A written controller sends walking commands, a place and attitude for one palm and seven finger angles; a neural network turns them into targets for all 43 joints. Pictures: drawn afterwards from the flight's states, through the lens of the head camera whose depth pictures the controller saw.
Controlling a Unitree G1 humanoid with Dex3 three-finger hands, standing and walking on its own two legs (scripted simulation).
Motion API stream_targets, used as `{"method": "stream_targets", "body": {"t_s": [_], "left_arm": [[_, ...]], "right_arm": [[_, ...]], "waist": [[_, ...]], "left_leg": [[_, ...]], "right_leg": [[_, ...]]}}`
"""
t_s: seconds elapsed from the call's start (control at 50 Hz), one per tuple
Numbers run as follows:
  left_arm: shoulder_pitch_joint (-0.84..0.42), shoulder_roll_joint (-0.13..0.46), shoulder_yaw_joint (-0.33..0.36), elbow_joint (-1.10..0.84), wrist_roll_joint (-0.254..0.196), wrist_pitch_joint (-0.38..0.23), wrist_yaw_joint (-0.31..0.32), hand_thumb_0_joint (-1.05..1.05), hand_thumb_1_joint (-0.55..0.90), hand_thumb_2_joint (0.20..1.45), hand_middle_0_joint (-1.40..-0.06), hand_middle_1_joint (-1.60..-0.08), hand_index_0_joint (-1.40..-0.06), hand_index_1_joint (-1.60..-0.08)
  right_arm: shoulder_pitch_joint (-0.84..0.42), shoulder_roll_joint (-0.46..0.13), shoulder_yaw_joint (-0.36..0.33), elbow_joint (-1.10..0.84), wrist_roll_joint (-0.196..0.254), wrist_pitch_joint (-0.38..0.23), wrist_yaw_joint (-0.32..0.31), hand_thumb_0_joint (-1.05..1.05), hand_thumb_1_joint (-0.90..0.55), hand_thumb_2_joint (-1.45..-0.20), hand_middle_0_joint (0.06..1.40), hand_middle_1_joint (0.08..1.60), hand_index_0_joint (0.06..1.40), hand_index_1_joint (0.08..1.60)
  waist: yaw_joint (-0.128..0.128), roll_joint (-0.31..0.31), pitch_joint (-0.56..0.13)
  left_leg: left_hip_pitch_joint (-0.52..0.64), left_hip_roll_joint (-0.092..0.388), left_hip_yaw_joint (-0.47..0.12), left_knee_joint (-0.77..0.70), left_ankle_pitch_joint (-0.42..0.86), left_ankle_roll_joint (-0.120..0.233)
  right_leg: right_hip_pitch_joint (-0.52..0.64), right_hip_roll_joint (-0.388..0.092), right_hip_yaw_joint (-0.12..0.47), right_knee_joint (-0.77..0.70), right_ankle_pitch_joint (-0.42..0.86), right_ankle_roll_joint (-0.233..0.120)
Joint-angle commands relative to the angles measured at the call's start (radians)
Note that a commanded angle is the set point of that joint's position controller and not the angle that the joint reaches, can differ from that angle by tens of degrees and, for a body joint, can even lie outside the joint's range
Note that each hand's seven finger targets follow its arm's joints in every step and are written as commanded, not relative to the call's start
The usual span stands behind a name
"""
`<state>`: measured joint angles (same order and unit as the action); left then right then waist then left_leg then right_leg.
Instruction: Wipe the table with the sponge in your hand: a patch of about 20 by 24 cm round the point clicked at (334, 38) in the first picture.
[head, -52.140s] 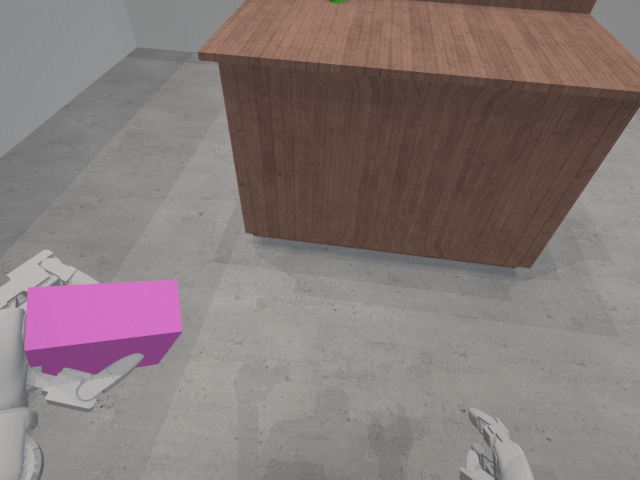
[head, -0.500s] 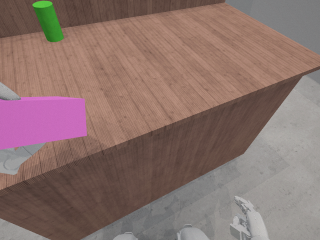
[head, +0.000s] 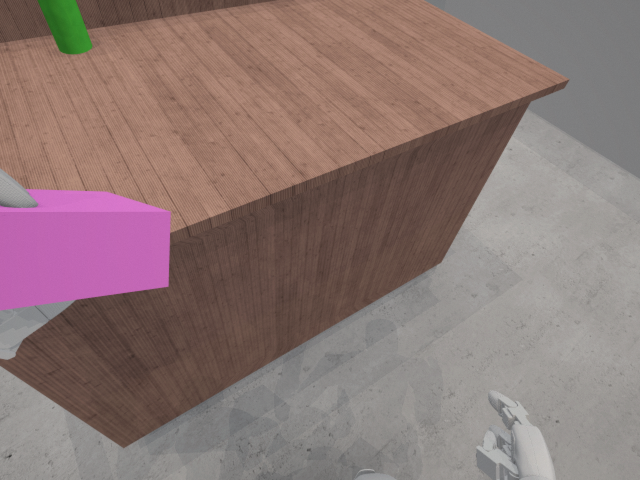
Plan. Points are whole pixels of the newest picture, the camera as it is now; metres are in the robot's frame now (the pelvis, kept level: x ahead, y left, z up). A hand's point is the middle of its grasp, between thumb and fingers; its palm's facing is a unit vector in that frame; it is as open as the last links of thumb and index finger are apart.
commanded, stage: stop stepping back and stand still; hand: left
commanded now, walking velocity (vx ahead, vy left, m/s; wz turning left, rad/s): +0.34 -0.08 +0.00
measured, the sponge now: (75, 234) +0.24 +0.20 +0.26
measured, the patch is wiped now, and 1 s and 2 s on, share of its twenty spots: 0.95 0.95 0.95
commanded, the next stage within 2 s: stand and wait in 0.80 s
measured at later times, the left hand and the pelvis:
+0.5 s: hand out of the picture +0.09 +0.24 +0.30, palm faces +0.57 -0.78 -0.26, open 9.3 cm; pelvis -0.12 -0.02 +0.00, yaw +2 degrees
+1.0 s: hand out of the picture +0.08 +0.20 +0.29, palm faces +0.52 -0.79 -0.33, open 9.3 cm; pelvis -0.13 -0.03 +0.00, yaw +2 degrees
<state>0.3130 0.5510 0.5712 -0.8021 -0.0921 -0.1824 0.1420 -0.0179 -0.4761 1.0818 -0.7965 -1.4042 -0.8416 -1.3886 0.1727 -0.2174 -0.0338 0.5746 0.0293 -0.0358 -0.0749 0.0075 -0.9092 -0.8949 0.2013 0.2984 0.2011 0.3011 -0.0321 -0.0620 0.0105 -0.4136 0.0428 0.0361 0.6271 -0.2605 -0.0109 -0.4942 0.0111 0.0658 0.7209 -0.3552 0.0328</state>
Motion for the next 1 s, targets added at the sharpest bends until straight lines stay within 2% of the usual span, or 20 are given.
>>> {"method": "stream_targets", "body": {"t_s": [0.0,0.06,0.12,0.22,0.26,0.3,0.38,0.42,0.44,0.46,0.48,0.52,0.62,0.66,0.72,0.8,0.82,0.84,0.86,0.98], "left_arm": [[-0.183,0.105,0.078,-0.012,0.009,-0.016,0.054,0.0,0.1,1.3,-1.2,-1.6,-1.2,-1.6],[-0.219,0.039,-0.028,0.067,0.028,0.002,0.025,0.0,0.1,1.3,-1.2,-1.6,-1.2,-1.6],[-0.353,0.077,-0.056,0.026,0.033,0.007,0.009,0.0,0.1,1.3,-1.2,-1.6,-1.2,-1.6],[-0.323,0.105,0.0,-0.046,0.025,-0.001,0.028,0.0,0.1,1.3,-1.2,-1.6,-1.2,-1.6],[-0.401,0.115,0.017,-0.088,0.036,-0.018,0.041,0.0,0.1,1.3,-1.2,-1.6,-1.2,-1.6],[-0.415,0.131,0.027,0.066,0.043,-0.008,0.036,0.0,0.1,1.3,-1.2,-1.6,-1.2,-1.6],[-0.297,0.046,-0.044,0.19,0.026,0.028,0.021,0.0,0.1,1.3,-1.2,-1.6,-1.2,-1.6],[-0.246,0.031,-0.067,0.168,0.028,0.043,0.006,0.0,0.1,1.3,-1.2,-1.6,-1.2,-1.6],[-0.224,0.035,-0.074,0.16,0.04,0.042,-0.009,0.0,0.1,1.3,-1.2,-1.6,-1.2,-1.6],[-0.304,0.075,-0.059,0.074,0.029,0.026,-0.026,0.0,0.1,1.3,-1.2,-1.6,-1.2,-1.6],[-0.365,0.155,0.019,0.041,0.019,-0.004,-0.04,0.0,0.1,1.3,-1.2,-1.6,-1.2,-1.6],[-0.308,0.099,-0.006,0.085,0.018,0.016,-0.028,0.0,0.1,1.3,-1.2,-1.6,-1.2,-1.6],[-0.312,0.096,-0.004,-0.015,0.025,-0.009,0.026,0.0,0.1,1.3,-1.2,-1.6,-1.2,-1.6],[-0.346,0.076,-0.008,-0.056,0.026,-0.017,0.044,0.0,0.1,1.3,-1.2,-1.6,-1.2,-1.6],[-0.392,0.114,0.004,0.069,0.048,0.001,0.044,0.0,0.1,1.3,-1.2,-1.6,-1.2,-1.6],[-0.257,0.058,-0.026,0.149,0.038,0.026,0.027,0.0,0.1,1.3,-1.2,-1.6,-1.2,-1.6],[-0.238,0.049,-0.041,0.151,0.04,0.031,0.016,0.0,0.1,1.3,-1.2,-1.6,-1.2,-1.6],[-0.23,0.072,-0.029,0.134,0.041,0.031,0.005,0.0,0.1,1.3,-1.2,-1.6,-1.2,-1.6],[-0.329,0.101,-0.01,0.04,0.033,0.004,0.001,0.0,0.1,1.3,-1.2,-1.6,-1.2,-1.6],[-0.22,0.107,0.057,-0.031,0.02,-0.029,0.028,0.0,0.1,1.3,-1.2,-1.6,-1.2,-1.6]], "right_arm": [[-0.028,-0.123,-0.013,-0.111,0.008,-0.104,0.02,0.0,-0.9,-0.9,0.2,0.3,0.2,0.3],[-0.09,-0.134,0.005,-0.13,0.003,-0.087,0.025,0.0,-0.9,-0.9,0.2,0.3,0.2,0.3],[-0.115,-0.109,0.014,-0.079,-0.009,-0.065,0.035,0.0,-0.9,-0.9,0.2,0.3,0.2,0.3],[-0.096,-0.105,0.048,-0.081,-0.029,-0.057,0.013,0.0,-0.9,-0.9,0.2,0.3,0.2,0.3],[-0.092,-0.144,0.028,-0.117,-0.021,-0.084,0.004,0.0,-0.9,-0.9,0.2,0.3,0.2,0.3],[-0.052,-0.11,0.017,-0.084,-0.018,-0.096,0.024,0.0,-0.9,-0.9,0.2,0.3,0.2,0.3],[-0.087,-0.101,0.04,-0.091,-0.01,-0.091,0.024,0.0,-0.9,-0.9,0.2,0.3,0.2,0.3],[-0.099,-0.113,0.034,-0.117,-0.017,-0.077,0.024,0.0,-0.9,-0.9,0.2,0.3,0.2,0.3],[-0.091,-0.099,0.026,-0.123,-0.014,-0.061,0.031,0.0,-0.9,-0.9,0.2,0.3,0.2,0.3],[-0.089,-0.115,0.016,-0.124,-0.002,-0.054,0.036,0.0,-0.9,-0.9,0.2,0.3,0.2,0.3],[-0.091,-0.119,0.035,-0.096,-0.016,-0.068,0.038,0.0,-0.9,-0.9,0.2,0.3,0.2,0.3],[-0.081,-0.096,0.019,-0.094,0.0,-0.066,0.036,0.0,-0.9,-0.9,0.2,0.3,0.2,0.3],[-0.077,-0.088,0.038,-0.097,-0.016,-0.098,-0.017,0.0,-0.9,-0.9,0.2,0.3,0.2,0.3],[-0.065,-0.127,0.025,-0.113,-0.013,-0.113,-0.021,0.0,-0.9,-0.9,0.2,0.3,0.2,0.3],[-0.045,-0.103,0.021,-0.084,-0.005,-0.136,0.001,0.0,-0.9,-0.9,0.2,0.3,0.2,0.3],[-0.1,-0.112,0.026,-0.106,-0.007,-0.121,0.019,0.0,-0.9,-0.9,0.2,0.3,0.2,0.3],[-0.101,-0.117,0.015,-0.116,-0.011,-0.107,0.022,0.0,-0.9,-0.9,0.2,0.3,0.2,0.3],[-0.095,-0.103,0.005,-0.129,-0.009,-0.096,0.034,0.0,-0.9,-0.9,0.2,0.3,0.2,0.3],[-0.118,-0.106,0.015,-0.118,-0.007,-0.096,0.042,0.0,-0.9,-0.9,0.2,0.3,0.2,0.3],[-0.09,-0.08,0.03,-0.103,-0.014,-0.089,0.019,0.0,-0.9,-0.9,0.2,0.3,0.2,0.3]], "waist": [[0.008,0.279,-0.236],[0.009,0.148,-0.082],[-0.006,-0.177,-0.064],[-0.01,0.135,-0.097],[0.01,0.5,-0.105],[0.015,0.277,-0.112],[0.031,0.327,-0.061],[0.065,0.184,-0.076],[0.052,-0.064,-0.049],[0.04,-0.212,-0.05],[0.008,-0.02,-0.086],[-0.002,-0.111,-0.078],[0.004,0.118,-0.145],[0.013,0.39,-0.166],[0.005,0.29,-0.073],[0.049,0.215,-0.051],[0.048,0.045,-0.029],[0.031,-0.191,-0.046],[0.018,-0.117,-0.07],[0.001,0.065,-0.149]], "left_leg": [[0.156,0.228,-0.237,-0.248,0.063,0.123],[-0.126,0.076,-0.094,-0.116,-0.375,0.04],[0.006,-0.01,-0.019,0.505,-0.198,0.015],[0.178,0.039,-0.055,-0.077,-0.334,0.072],[0.059,0.294,-0.48,-0.492,-0.669,0.19],[-0.043,0.279,-0.442,-0.484,-0.594,0.182],[-0.159,0.196,-0.225,-0.418,-0.528,0.102],[-0.267,0.092,-0.093,-0.127,-0.472,0.051],[-0.34,-0.013,0.033,0.283,-0.352,0.029],[-0.337,-0.03,-0.005,0.62,-0.216,0.013],[-0.228,0.014,-0.045,0.701,-0.089,-0.004],[-0.169,0.048,-0.038,0.551,-0.067,0.014],[0.278,0.012,0.047,-0.118,-0.208,0.068],[0.36,0.248,-0.327,-0.345,-0.41,0.171],[0.137,0.311,-0.411,-0.435,-0.456,0.211],[-0.142,0.155,-0.114,-0.203,-0.466,0.081],[-0.242,0.051,-0.001,0.062,-0.428,0.048],[-0.263,-0.011,0.036,0.389,-0.296,0.021],[-0.247,0.015,-0.034,0.534,-0.205,0.017],[0.218,0.025,0.012,-0.091,-0.051,0.043]], "right_leg": [[0.075,-0.013,-0.021,0.093,-0.135,-0.018],[0.277,-0.011,-0.055,-0.298,-0.023,-0.057],[-0.107,-0.305,0.357,-0.583,-0.486,-0.2],[-0.135,-0.144,0.048,-0.251,-0.414,-0.137],[-0.105,0.068,-0.149,0.365,-0.185,-0.046],[-0.045,0.002,-0.074,0.506,-0.116,-0.047],[0.253,0.025,-0.186,0.057,-0.179,-0.068],[0.476,0.043,-0.175,-0.25,-0.117,-0.097],[0.433,-0.12,0.093,-0.406,-0.166,-0.171],[0.278,-0.334,0.431,-0.587,-0.213,-0.227],[0.149,-0.285,0.284,-0.508,0.053,-0.208],[0.046,-0.278,0.251,-0.558,-0.376,-0.186],[-0.011,-0.175,0.1,-0.304,-0.332,-0.152],[-0.104,0.009,-0.112,0.088,-0.179,-0.058],[-0.076,-0.059,-0.038,0.264,-0.133,-0.042],[0.362,0.01,-0.147,-0.182,-0.066,-0.057],[0.4,-0.046,-0.029,-0.301,-0.096,-0.103],[0.332,-0.264,0.353,-0.495,-0.238,-0.188],[0.278,-0.35,0.473,-0.559,-0.213,-0.224],[0.147,-0.205,0.093,-0.322,-0.006,-0.141]]}}
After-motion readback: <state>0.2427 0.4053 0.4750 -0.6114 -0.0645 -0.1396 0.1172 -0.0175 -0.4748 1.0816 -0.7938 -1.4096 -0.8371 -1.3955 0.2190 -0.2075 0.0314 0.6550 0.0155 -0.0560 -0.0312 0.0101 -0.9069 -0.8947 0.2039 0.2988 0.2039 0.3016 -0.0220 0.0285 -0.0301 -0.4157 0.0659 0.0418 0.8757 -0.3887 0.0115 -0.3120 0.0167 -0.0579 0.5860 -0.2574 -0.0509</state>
